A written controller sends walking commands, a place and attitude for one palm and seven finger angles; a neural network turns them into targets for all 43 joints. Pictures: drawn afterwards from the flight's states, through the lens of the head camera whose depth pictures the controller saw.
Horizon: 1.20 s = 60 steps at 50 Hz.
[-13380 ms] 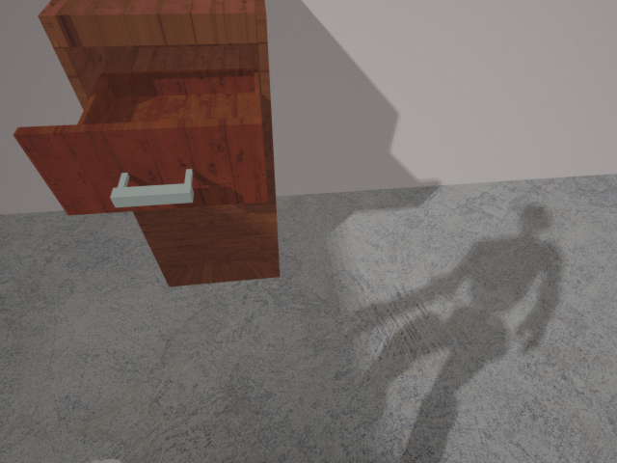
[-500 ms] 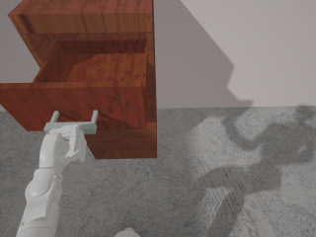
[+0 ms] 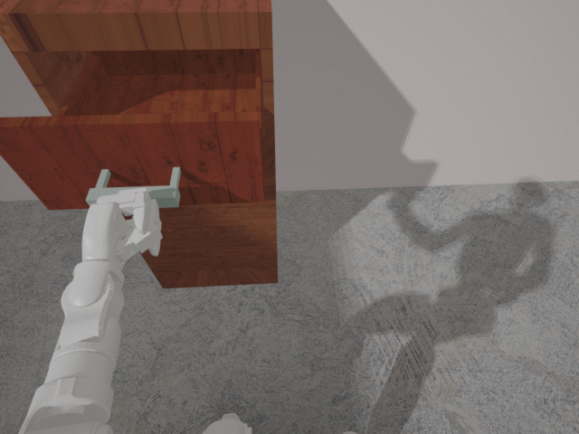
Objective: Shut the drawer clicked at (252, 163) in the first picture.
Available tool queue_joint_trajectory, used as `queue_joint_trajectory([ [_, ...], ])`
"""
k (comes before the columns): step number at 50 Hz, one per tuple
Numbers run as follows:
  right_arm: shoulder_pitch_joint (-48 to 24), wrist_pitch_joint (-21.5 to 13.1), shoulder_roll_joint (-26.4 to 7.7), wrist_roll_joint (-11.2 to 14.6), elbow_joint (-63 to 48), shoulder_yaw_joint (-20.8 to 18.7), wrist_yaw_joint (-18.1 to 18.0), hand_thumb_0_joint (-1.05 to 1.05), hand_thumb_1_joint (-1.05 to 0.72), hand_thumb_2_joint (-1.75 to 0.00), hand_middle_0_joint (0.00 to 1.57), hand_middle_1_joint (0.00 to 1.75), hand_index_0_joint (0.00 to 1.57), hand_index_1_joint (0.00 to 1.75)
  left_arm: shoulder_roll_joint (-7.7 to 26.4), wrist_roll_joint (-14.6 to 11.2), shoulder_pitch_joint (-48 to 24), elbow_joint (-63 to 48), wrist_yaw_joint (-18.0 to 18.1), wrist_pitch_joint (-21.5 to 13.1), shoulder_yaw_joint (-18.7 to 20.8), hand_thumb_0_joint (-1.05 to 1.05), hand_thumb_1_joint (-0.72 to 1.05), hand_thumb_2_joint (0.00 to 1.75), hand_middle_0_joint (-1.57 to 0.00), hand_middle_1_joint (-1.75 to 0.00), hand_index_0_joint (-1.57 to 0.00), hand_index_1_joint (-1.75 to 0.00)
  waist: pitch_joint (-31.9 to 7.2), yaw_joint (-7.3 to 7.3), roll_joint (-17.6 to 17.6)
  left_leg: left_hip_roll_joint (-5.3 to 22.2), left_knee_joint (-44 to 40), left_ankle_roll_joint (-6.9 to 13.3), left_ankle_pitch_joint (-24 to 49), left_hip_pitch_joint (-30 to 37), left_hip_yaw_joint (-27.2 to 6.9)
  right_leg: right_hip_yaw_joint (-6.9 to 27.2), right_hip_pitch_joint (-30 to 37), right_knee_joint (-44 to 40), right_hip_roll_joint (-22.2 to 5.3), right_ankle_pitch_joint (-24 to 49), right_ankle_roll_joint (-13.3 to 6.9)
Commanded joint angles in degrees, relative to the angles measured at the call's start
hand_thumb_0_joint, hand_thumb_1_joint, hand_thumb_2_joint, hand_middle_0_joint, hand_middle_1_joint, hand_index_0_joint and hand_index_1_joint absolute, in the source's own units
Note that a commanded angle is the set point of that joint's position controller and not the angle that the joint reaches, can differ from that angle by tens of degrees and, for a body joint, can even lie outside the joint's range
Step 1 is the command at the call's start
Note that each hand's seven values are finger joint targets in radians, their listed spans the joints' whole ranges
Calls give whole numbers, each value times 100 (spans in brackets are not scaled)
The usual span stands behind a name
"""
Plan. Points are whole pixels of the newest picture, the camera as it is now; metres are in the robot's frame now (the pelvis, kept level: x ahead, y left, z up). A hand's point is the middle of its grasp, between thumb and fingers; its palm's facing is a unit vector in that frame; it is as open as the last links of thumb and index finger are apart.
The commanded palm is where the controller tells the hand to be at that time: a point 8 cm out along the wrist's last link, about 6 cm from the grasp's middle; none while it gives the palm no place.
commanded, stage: push the drawer shut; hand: left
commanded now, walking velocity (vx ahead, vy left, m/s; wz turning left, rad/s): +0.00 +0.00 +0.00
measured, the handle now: (137, 186) +0.45 +0.24 +0.07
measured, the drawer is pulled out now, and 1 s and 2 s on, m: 0.18 0.05 0.00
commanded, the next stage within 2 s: pull the fist back off the drawer in 1.92 s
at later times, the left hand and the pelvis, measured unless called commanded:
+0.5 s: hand (160, 193) +0.44 +0.20 +0.07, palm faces +0.07 -1.00 -0.02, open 2.8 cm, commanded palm +0.42 +0.26 +0.07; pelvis +0.00 +0.00 -0.01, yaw -1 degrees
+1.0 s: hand (169, 161) +0.50 +0.20 +0.07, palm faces +0.08 -1.00 -0.02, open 2.8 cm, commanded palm +0.49 +0.25 +0.07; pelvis +0.00 +0.00 -0.02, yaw -2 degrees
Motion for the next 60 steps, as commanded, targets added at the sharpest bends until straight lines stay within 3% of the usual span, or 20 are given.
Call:
queue_joint_trajectory([
  [1,78,-160,-874,16,-631,-331,-50,0,-90,-90,20,30,20,30,1173,-69,-2299,-959,166,-373,366,0,90,90,-140,-160,-140,-160,-1594,-129,16,-247,-572,134,790,1510,-311,183,-64,-740,264,1297,-52],
  [5,135,-91,-883,1,-614,-346,-35,0,-90,-90,20,30,20,30,1311,-22,-2433,-767,198,-390,496,0,90,90,-140,-160,-140,-160,-1758,-92,146,-251,-553,115,847,1512,-290,208,-35,-706,256,1362,-56],
  [9,209,-17,-898,0,-523,-330,-55,0,-90,-90,20,30,20,30,1468,10,-3070,-442,193,-419,552,0,90,90,-140,-160,-140,-160,-1679,-220,48,-244,-510,136,745,1410,-293,226,-149,-722,264,1280,-36],
  [10,237,-4,-908,-10,-529,-332,-56,0,-90,-90,20,30,20,30,1519,17,-3001,-264,179,-409,630,0,90,90,-140,-160,-140,-160,-1690,-171,76,-256,-506,133,740,1363,-279,232,-128,-716,266,1274,-44],
  [15,353,77,-936,-17,-467,-313,-66,0,-90,-90,20,30,20,30,1752,69,-3638,194,84,-467,707,0,90,90,-140,-160,-140,-160,-1768,-259,154,-248,-411,141,702,1263,-295,254,-253,-666,264,1217,-45],
  [19,478,118,-935,-41,-434,-325,-32,0,-90,-90,20,30,20,30,1647,111,-3909,462,74,-525,598,0,90,90,-140,-160,-140,-160,-1980,-305,288,-228,-330,130,833,1433,-339,221,-443,-599,292,1219,-59],
  [22,580,176,-984,-55,-399,-319,-29,0,-90,-90,20,30,20,30,1967,165,-4177,871,61,-568,819,0,90,90,-140,-160,-140,-160,-1906,-353,2,-231,-285,169,711,1116,-322,257,-414,-575,302,1174,-29],
  [26,704,258,-1006,-79,-369,-324,-31,0,-90,-90,20,30,20,30,2266,247,-4545,1130,24,-593,964,0,90,90,-140,-160,-140,-160,-2038,-399,207,-227,-167,192,720,1025,-307,305,-492,-521,314,1176,-30],
  [31,874,326,-997,-102,-352,-343,16,0,-90,-90,20,30,20,30,2174,277,-4873,1282,-10,-605,859,0,90,90,-140,-160,-140,-160,-2272,-487,335,-195,-59,186,1041,1187,-343,273,-649,-422,351,1368,-32],
  [32,907,345,-1020,-97,-348,-357,18,0,-90,-90,20,30,20,30,2367,304,-4850,1321,7,-613,1000,0,90,90,-140,-160,-140,-160,-2292,-447,273,-180,-60,181,1057,1158,-344,272,-616,-422,352,1374,-28],
  [34,939,369,-996,-102,-360,-353,44,0,-90,-90,20,30,20,30,2157,329,-4953,1321,5,-603,816,0,90,90,-140,-160,-140,-160,-2354,-495,479,-178,-45,174,1105,1260,-344,254,-725,-405,365,1369,-37],
  [36,1042,407,-1037,-124,-292,-356,49,0,-90,-90,20,30,20,30,2408,365,-5061,1445,60,-607,987,0,90,90,-140,-160,-140,-160,-2284,-527,372,-167,-3,192,1134,1157,-364,268,-740,-402,382,1393,-41],
  [38,1077,433,-1033,-128,-325,-359,69,0,-90,-90,20,30,20,30,2323,399,-5073,1607,80,-577,938,0,90,90,-140,-160,-140,-160,-2279,-543,276,-169,-12,193,1034,1069,-358,255,-779,-399,387,1299,-22],
  [41,1197,469,-1089,-145,-266,-343,54,0,-90,-90,20,30,20,30,2712,478,-5419,1771,103,-553,1109,0,90,90,-140,-160,-140,-160,-2224,-650,168,-161,48,229,950,859,-363,295,-762,-394,396,1290,-8],
  [43,1206,492,-1053,-144,-317,-343,63,0,-90,-90,20,30,20,30,2605,539,-5435,1780,82,-553,1006,0,90,90,-140,-160,-140,-160,-2374,-627,498,-167,60,203,1047,1006,-345,291,-857,-368,390,1308,-15],
  [45,1277,504,-1076,-164,-276,-336,69,0,-90,-90,20,30,20,30,2682,551,-5638,1919,88,-526,1034,0,90,90,-140,-160,-140,-160,-2328,-718,418,-149,111,219,990,953,-361,291,-966,-381,408,1234,-5],
  [48,1376,538,-1103,-184,-308,-325,56,0,-90,-90,20,30,20,30,2965,607,-5739,2017,49,-513,1182,0,90,90,-140,-160,-140,-160,-2468,-718,374,-150,159,232,1097,818,-343,318,-818,-344,410,1391,6],
  [53,1494,574,-1108,-209,-299,-317,82,0,-90,-90,20,30,20,30,3072,636,-5915,2083,7,-475,1228,0,90,90,-140,-160,-140,-160,-2629,-750,610,-138,262,227,1361,928,-340,306,-899,-289,438,1592,0],
  [54,1531,594,-1129,-212,-293,-313,76,0,-90,-90,20,30,20,30,3175,655,-5909,2219,4,-443,1297,0,90,90,-140,-160,-140,-160,-2565,-773,488,-129,276,229,1350,835,-345,296,-913,-283,443,1591,3],
  [60,1662,646,-1136,-264,-280,-331,120,0,-90,-90,20,30,20,30,3160,695,-6061,2149,32,-436,1291,0,90,90,-140,-160,-140,-160,-2805,-780,751,-104,334,208,1720,1124,-392,254,-1035,-237,471,1762,-16],
])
